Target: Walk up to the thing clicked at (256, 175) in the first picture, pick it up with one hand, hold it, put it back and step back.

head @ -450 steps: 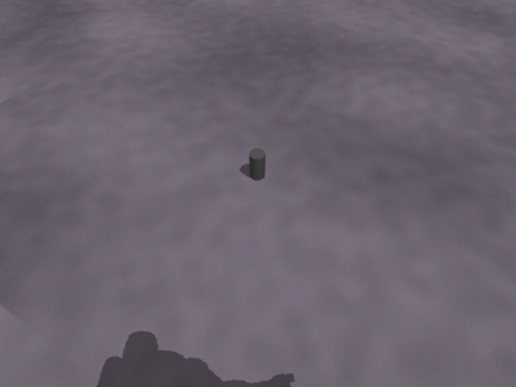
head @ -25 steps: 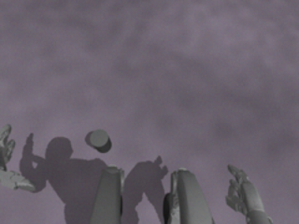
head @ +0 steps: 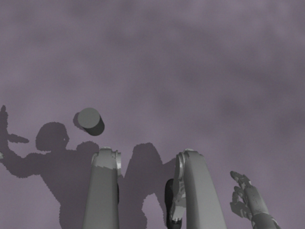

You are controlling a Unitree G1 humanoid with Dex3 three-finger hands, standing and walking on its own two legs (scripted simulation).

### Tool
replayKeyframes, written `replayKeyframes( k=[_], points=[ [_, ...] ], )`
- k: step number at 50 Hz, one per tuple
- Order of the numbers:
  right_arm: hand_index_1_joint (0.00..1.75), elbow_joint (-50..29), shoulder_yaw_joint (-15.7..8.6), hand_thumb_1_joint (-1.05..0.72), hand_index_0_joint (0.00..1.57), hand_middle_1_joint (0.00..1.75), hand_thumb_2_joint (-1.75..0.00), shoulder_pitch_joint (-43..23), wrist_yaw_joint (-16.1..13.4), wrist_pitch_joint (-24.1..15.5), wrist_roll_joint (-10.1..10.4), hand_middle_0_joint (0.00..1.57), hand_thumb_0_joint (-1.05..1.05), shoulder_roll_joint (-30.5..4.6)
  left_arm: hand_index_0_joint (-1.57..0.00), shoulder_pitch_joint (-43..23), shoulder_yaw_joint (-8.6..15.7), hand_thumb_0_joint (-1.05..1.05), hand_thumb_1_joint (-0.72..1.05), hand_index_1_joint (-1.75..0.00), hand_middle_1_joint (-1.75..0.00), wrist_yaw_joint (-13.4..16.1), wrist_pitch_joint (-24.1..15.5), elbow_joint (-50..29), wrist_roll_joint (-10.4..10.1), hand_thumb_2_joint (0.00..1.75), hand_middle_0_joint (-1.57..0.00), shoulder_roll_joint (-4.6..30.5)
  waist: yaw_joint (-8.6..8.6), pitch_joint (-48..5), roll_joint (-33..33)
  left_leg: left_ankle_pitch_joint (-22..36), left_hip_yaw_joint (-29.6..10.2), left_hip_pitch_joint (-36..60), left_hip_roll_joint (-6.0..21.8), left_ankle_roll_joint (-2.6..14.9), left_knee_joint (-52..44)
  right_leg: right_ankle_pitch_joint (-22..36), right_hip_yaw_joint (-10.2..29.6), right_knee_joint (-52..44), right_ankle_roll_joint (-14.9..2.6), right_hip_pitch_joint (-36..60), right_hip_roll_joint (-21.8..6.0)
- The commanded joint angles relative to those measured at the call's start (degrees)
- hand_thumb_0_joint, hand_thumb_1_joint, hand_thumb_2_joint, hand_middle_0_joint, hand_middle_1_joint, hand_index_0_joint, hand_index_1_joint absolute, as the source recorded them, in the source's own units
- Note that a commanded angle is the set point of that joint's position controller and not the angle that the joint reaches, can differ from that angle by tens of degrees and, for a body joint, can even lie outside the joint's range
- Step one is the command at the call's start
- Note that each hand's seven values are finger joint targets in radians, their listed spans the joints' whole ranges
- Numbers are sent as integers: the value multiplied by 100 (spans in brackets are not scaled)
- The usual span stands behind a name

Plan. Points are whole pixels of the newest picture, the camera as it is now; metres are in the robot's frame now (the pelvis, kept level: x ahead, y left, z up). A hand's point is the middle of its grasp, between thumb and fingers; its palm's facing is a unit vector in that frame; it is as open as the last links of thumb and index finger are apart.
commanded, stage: go down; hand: left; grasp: from the side
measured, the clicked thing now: (92, 122) +0.44 +0.24 -0.39
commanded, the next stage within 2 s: approach in 1.14 s
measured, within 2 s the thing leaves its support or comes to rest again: neither
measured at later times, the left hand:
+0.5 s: hand out of the picture +0.35 +0.42 -0.07, palm faces +0.24 -0.96 -0.13, open 17.3 cm
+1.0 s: hand out of the picture +0.36 +0.42 -0.08, palm faces +0.24 -0.96 -0.10, open 17.4 cm
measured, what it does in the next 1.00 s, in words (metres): lowers itself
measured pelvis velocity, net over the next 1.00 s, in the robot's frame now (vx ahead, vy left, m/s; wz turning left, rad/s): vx -0.01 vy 0.00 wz -0.03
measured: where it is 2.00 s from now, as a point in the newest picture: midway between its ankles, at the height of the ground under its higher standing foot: (141, 214)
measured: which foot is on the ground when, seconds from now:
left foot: down 0.00-1.00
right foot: down 0.00-1.00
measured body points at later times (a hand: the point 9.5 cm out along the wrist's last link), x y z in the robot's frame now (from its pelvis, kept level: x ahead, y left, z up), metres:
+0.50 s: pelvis -0.01 +0.00 -0.06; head +0.19 +0.06 +0.33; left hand +0.33 +0.47 -0.05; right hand +0.15 -0.28 -0.17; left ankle +0.08 +0.13 -0.44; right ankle +0.09 -0.13 -0.44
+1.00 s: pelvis -0.01 +0.00 -0.09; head +0.20 +0.06 +0.30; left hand +0.34 +0.47 -0.07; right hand +0.14 -0.28 -0.20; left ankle +0.08 +0.13 -0.44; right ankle +0.09 -0.13 -0.44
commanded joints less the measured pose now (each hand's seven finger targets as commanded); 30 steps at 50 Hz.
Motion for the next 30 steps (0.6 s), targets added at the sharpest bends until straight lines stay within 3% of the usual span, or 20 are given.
replayKeyframes(
  k=[1, 2, 4, 10, 13, 17, 21, 23, 26, 29, 30],
  points=[
    [30, -381, -444, -91, 20, 30, -90, 487, -95, -167, 12, 20, 0, -1249, -5, -864, 641, 0, -48, -6, -7, -122, -365, -1007, -258, 5, -5, 2506, 311, -3165, 1107, 684, 306, 2149, -108, 261, -1363, 619, 22, -1023, -286, 1417, 171],
    [30, -365, -463, -91, 20, 30, -90, 481, -95, -163, 4, 20, 0, -1275, -5, -770, 622, 0, -48, -6, -6, -167, -348, -836, -274, 5, -5, 2365, 280, -3214, 1074, 696, 298, 2201, -101, 262, -1314, 651, -5, -979, -287, 1349, 185],
    [30, -310, -453, -91, 20, 30, -91, 531, -85, -172, -5, 20, 0, -1339, -4, -975, 698, 0, -47, -6, -6, -231, -341, -909, -278, 6, -4, 2567, 280, -3217, 1247, 733, 251, 2190, -89, 237, -1244, 695, -62, -780, -309, 1188, 183],
    [30, -128, -419, -91, 20, 30, -91, 607, -74, -176, -34, 20, 0, -1368, -4, -1284, 646, 0, -47, -5, -5, -404, -321, -687, -316, 5, -5, 2606, 171, -2990, 1211, 363, 215, 1856, -71, 258, -1001, 424, -129, -534, -291, 799, 198],
    [30, -192, -401, -91, 20, 30, -91, 501, -57, -181, -26, 20, 0, -1437, -4, -1376, 878, 0, -48, -5, -5, -439, -350, -764, -332, 5, -4, 2973, 298, -3079, 1337, 324, 199, 1816, -68, 255, -944, 403, -160, -347, -302, 650, 204],
    [30, -165, -374, -92, 20, 30, -91, 526, -52, -183, -23, 20, 0, -1428, -4, -1421, 820, 0, -50, -6, -6, -525, -308, -593, -392, 7, -4, 2904, 193, -3069, 1108, 210, 250, 1532, -99, 282, -763, 270, -175, -341, -281, 658, 212],
    [30, -112, -350, -92, 20, 30, -91, 573, -35, -199, -38, 20, 0, -1454, -4, -1497, 933, 0, -50, -6, -6, -579, -308, -672, -418, 6, -4, 3151, 250, -3204, 1178, 435, 343, 1408, -116, 292, -537, 397, -142, -223, -283, 747, 213],
    [30, -10, -346, -92, 20, 30, -91, 660, -31, -187, -34, 20, 0, -1446, -3, -1375, 858, 0, -51, -7, -6, -629, -257, -502, -428, 7, -4, 2982, 227, -3167, 1160, 551, 309, 1486, -113, 272, -495, 483, -184, -139, -298, 601, 222],
    [30, -9, -361, -92, 20, 30, -91, 623, -29, -166, -21, 20, 0, -1523, -3, -1588, 926, 0, -48, -6, -6, -654, -281, -765, -424, 7, -4, 3140, 270, -3182, 1578, 575, 134, 1774, -78, 216, -602, 568, -260, 129, -328, 220, 197],
    [30, 34, -345, -92, 20, 30, -91, 679, -5, -143, -21, 20, 0, -1516, -3, -1657, 923, 0, -50, -7, -6, -677, -285, -683, -455, 7, -4, 3072, 180, -3229, 1443, 684, 122, 1706, -99, 219, -464, 619, -269, 192, -327, 187, 188],
    [30, 31, -346, -93, 20, 30, -91, 677, -12, -137, -28, 20, 0, -1514, -3, -1679, 1010, 0, -53, -6, -6, -672, -303, -783, -474, 7, -4, 3162, 234, -3295, 1428, 787, 170, 1693, -118, 231, -411, 688, -244, 171, -326, 263, 189]
  ],
)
